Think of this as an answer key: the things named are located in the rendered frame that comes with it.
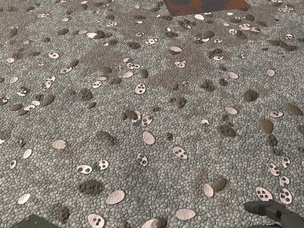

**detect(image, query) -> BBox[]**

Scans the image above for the robot right hand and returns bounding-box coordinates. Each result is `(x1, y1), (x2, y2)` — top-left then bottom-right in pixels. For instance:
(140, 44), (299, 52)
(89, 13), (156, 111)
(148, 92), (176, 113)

(243, 199), (304, 228)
